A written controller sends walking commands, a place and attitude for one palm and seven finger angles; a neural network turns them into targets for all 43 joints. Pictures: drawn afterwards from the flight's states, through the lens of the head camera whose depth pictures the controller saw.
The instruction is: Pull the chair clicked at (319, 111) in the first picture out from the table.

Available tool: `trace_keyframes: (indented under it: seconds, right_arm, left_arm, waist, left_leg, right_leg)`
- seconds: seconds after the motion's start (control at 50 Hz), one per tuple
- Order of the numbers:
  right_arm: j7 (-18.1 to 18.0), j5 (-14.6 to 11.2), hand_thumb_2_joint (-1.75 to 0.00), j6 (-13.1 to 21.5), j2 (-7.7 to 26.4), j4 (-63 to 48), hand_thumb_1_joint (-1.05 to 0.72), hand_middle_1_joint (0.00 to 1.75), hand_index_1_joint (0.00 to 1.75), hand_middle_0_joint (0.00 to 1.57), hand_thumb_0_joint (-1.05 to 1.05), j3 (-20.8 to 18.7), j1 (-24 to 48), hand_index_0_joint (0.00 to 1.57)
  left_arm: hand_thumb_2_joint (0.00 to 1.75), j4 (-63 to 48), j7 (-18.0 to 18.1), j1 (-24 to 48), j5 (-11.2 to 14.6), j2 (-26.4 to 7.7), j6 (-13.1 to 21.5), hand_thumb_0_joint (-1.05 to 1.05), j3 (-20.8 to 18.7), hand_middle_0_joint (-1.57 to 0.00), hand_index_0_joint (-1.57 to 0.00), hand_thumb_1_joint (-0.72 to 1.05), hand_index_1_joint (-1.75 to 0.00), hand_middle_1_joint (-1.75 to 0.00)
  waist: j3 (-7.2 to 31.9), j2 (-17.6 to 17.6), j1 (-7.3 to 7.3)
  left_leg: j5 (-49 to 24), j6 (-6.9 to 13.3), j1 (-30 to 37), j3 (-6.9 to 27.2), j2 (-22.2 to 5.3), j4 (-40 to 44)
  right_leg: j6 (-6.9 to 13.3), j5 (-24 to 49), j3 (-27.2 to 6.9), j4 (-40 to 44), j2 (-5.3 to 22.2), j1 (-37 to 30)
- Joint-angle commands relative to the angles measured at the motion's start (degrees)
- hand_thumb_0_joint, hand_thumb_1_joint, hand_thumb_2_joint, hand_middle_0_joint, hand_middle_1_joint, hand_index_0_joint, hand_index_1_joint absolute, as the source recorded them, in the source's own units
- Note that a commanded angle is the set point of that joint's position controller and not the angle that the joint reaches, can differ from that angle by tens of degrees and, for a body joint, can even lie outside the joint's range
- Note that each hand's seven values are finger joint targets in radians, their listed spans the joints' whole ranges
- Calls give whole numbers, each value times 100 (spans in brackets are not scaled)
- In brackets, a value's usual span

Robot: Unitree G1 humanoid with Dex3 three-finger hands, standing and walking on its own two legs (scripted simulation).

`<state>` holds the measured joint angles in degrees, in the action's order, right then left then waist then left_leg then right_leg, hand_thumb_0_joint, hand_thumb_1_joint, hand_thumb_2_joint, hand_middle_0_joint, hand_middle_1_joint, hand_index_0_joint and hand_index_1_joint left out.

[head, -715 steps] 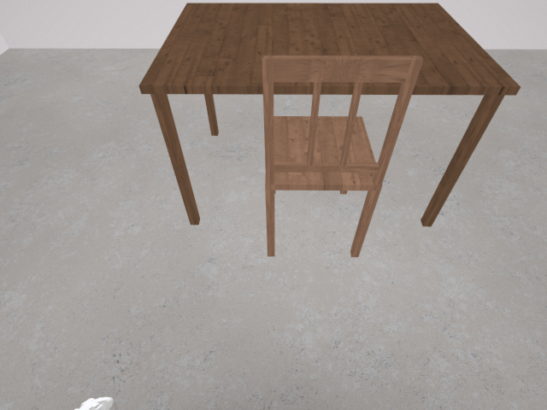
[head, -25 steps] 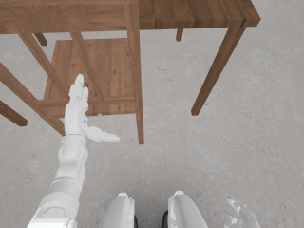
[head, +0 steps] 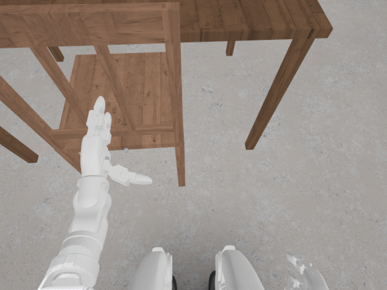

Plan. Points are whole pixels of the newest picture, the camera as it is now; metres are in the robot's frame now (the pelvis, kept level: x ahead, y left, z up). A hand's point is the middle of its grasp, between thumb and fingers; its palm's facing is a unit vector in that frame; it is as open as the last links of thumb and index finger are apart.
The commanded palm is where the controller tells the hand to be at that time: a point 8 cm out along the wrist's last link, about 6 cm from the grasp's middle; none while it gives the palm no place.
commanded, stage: aim the fingers beside a spindle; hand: left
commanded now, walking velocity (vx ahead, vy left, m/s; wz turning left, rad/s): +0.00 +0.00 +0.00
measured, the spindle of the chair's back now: (71, 96) +0.52 +0.29 +0.02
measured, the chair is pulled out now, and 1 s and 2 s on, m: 0.00 0.00 0.00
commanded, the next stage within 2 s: push the fingers through the gap in 1.78 s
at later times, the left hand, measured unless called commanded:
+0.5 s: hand (123, 150) +0.39 +0.15 +0.01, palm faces +0.09 -1.00 -0.03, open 16.9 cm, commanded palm +0.36 +0.19 +0.02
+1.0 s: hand (125, 156) +0.38 +0.15 +0.01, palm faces +0.06 -1.00 -0.04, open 16.9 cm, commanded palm +0.35 +0.19 +0.02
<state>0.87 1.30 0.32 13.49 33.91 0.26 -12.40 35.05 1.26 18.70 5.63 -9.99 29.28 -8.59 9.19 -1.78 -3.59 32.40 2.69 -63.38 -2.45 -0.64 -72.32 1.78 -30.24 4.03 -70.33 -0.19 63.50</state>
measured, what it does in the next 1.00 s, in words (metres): stands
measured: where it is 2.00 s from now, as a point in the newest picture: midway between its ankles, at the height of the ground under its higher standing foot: outside the picture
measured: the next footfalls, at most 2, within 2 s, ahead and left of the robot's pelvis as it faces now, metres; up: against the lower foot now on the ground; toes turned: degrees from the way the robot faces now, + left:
none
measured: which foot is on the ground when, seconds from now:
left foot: down 0.00-1.00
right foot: down 0.00-1.00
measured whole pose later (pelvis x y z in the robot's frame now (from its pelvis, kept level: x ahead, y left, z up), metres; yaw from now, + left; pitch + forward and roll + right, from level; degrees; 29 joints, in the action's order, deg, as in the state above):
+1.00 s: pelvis +0.00 +0.00 +0.00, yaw +0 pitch +23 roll -2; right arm 0.7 0.7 0.3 13.9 34.2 0.7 -12.5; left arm 37.1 -1.0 18.5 7.4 -10.4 27.6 -7.5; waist 9.5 -1.9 -3.1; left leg 32.0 2.5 -63.2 -1.8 -0.5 -72.0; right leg 2.0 -30.0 4.6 -69.9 -0.1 63.0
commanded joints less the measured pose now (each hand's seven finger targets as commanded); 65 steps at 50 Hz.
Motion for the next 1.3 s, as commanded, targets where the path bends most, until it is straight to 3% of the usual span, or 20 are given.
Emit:
trace_keyframes:
  seconds: [0.0,0.12,0.18,0.28,0.34,0.4,0.48,0.58,0.62,0.68,0.74,0.78,0.86,0.9,0.94,1.06,1.16,1.2,1.24,1.28]
  right_arm:
    - [-98,-51,-90,197,835,-573,-90,30,30,20,0,-246,-319,20]
    - [-143,-30,-90,346,846,-545,-90,30,30,20,0,-321,-361,20]
    - [-154,-27,-90,349,890,-427,-90,30,30,20,0,-327,-416,20]
    - [-137,-21,-90,239,897,-426,-90,30,30,20,0,-273,-357,20]
    - [-109,-9,-90,202,846,-594,-90,30,30,20,0,-262,-323,20]
    - [-81,10,-90,218,825,-690,-90,30,30,20,0,-278,-328,20]
    - [-74,-22,-90,251,840,-614,-90,30,30,20,0,-311,-400,20]
    - [-117,-70,-90,205,902,-456,-90,30,30,20,0,-287,-391,20]
    - [-111,-46,-90,207,880,-462,-90,30,30,20,0,-282,-377,20]
    - [-124,5,-90,234,862,-595,-90,30,30,20,0,-299,-332,20]
    - [-84,35,-90,252,773,-610,-90,30,30,20,0,-289,-324,20]
    - [-82,27,-90,243,787,-603,-90,30,30,20,0,-293,-353,20]
    - [-75,-46,-90,188,829,-545,-90,30,30,20,0,-267,-348,20]
    - [-91,-77,-90,191,866,-557,-90,30,30,20,0,-261,-322,20]
    - [-117,-88,-90,211,872,-591,-90,30,30,20,0,-268,-289,20]
    - [-146,7,-90,349,791,-586,-90,30,30,20,0,-296,-293,20]
    - [-120,-20,-90,311,822,-440,-90,30,30,20,0,-275,-295,20]
    - [-129,-55,-90,269,869,-449,-90,30,30,20,0,-258,-305,20]
    - [-132,-77,-90,246,879,-533,-90,30,30,20,0,-253,-267,20]
    - [-147,-69,-90,262,881,-636,-90,30,30,20,0,-255,-253,20]
  left_arm:
    - [30,-703,-172,1391,90,-611,267,0,-82,-6,-6,-50,-8,-8]
    - [30,-1647,-387,1803,266,-479,539,0,202,-6,-6,-50,-8,-8]
    - [30,-1392,-300,1800,193,-589,469,0,159,-6,-6,-50,-8,-8]
    - [30,-512,-45,1637,10,-853,234,0,-265,-6,-6,-50,-8,-8]
    - [30,-747,3,1523,47,-887,278,0,-399,-6,-6,-50,-8,-8]
    - [30,-1488,-22,1598,88,-863,444,0,-278,-6,-6,-50,-8,-8]
    - [30,-1594,-132,1490,128,-451,423,0,223,-6,-6,-50,-8,-8]
    - [30,-592,-158,1402,66,-394,162,0,214,-6,-6,-50,-8,-8]
    - [30,-703,-87,1634,54,-469,218,0,102,-6,-6,-50,-8,-8]
    - [30,-1345,51,1644,52,-972,461,0,-366,-6,-6,-50,-8,-8]
    - [30,-1847,94,1588,41,-882,627,0,-226,-6,-6,-50,-8,-8]
    - [30,-1708,79,1445,-1,-823,563,0,-121,-6,-6,-50,-8,-8]
    - [30,-787,-131,1022,66,-406,192,0,168,-6,-6,-50,-8,-8]
    - [30,-557,-232,981,151,-414,95,0,93,-6,-6,-50,-8,-8]
    - [30,-764,-296,1186,233,-534,145,0,-11,-6,-6,-50,-8,-8]
    - [30,-2113,-172,1699,193,-813,679,0,-55,-6,-6,-50,-8,-8]
    - [30,-1072,-156,1230,81,-510,349,0,140,-6,-6,-50,-8,-8]
    - [30,-496,-213,1061,96,-616,140,0,-51,-6,-6,-50,-8,-8]
    - [30,-370,-280,1122,176,-615,36,0,-111,-6,-6,-50,-8,-8]
    - [30,-694,-301,1293,228,-826,122,0,-304,-6,-6,-50,-8,-8]
  waist:
    - [1989,309,-152]
    - [2904,-449,-104]
    - [2650,-176,-208]
    - [2002,142,-142]
    - [2435,125,13]
    - [3057,-368,69]
    - [2840,-130,-140]
    - [1707,356,-254]
    - [1880,157,-167]
    - [2671,-225,63]
    - [3040,-463,96]
    - [2945,-322,-4]
    - [1997,353,-162]
    - [1840,441,-151]
    - [2005,462,-114]
    - [3024,-426,-1]
    - [2130,35,-175]
    - [1802,353,-167]
    - [1793,457,-123]
    - [2143,162,9]
  left_leg:
    - [-1479,-139,952,414,86,854]
    - [-2208,-214,2048,555,23,812]
    - [-2255,-222,1973,645,-13,805]
    - [-1614,-178,1206,570,50,859]
    - [-1777,-174,1200,471,90,848]
    - [-2409,-241,1866,513,43,835]
    - [-2490,-231,2036,613,-28,856]
    - [-1444,-161,1197,577,19,938]
    - [-1402,-168,1259,571,54,933]
    - [-1971,-215,1624,545,61,864]
    - [-2534,-257,2040,517,42,830]
    - [-2616,-247,2038,562,10,829]
    - [-1774,-163,1219,479,44,906]
    - [-1516,-145,986,442,75,890]
    - [-1430,-131,937,417,94,863]
    - [-2296,-193,1936,486,58,773]
    - [-1820,-183,1435,521,38,841]
    - [-1510,-149,998,462,75,840]
    - [-1272,-135,770,411,112,845]
    - [-1407,-142,888,410,127,839]
  right_leg:
    - [-30,1522,-365,947,-20,-1559]
    - [18,1789,-280,809,-17,-1331]
    - [-1,1730,-216,786,-38,-1133]
    - [-4,1309,-222,812,-33,-1085]
    - [-3,1602,-304,782,-18,-1497]
    - [16,2020,-295,692,-24,-1554]
    - [-4,1979,-221,779,-58,-1414]
    - [-15,1202,-207,976,-42,-1072]
    - [0,1107,-227,936,-25,-1056]
    - [29,1599,-277,745,-21,-1361]
    - [24,2077,-308,708,-20,-1581]
    - [9,2127,-269,699,-33,-1515]
    - [-30,1705,-288,946,-38,-1527]
    - [-25,1509,-313,994,-30,-1495]
    - [-29,1442,-380,1022,-11,-1609]
    - [5,1981,-371,784,-14,-1637]
    - [-22,1585,-268,889,-27,-1322]
    - [-26,1425,-309,958,-25,-1356]
    - [-32,1245,-375,1027,-6,-1474]
    - [7,1348,-388,927,-4,-1578]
